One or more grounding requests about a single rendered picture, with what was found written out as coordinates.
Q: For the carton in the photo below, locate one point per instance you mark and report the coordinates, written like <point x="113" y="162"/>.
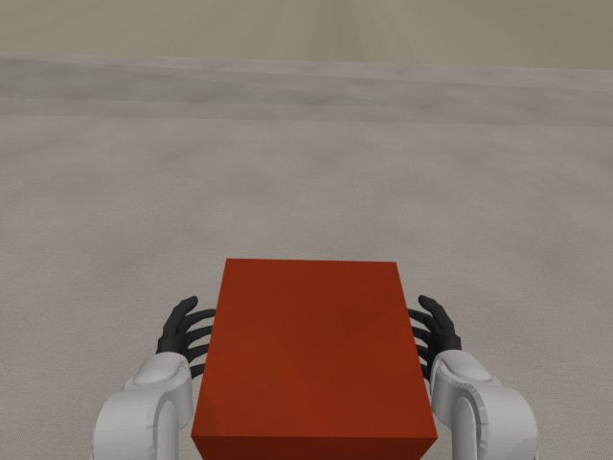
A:
<point x="312" y="360"/>

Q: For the robot left hand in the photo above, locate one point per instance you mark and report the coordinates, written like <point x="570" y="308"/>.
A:
<point x="176" y="339"/>

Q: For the robot right hand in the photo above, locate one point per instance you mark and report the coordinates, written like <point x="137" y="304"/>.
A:
<point x="442" y="336"/>

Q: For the robot right forearm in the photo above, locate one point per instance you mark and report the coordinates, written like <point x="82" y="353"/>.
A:
<point x="487" y="420"/>

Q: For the robot left forearm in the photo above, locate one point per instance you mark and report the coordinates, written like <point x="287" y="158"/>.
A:
<point x="142" y="421"/>

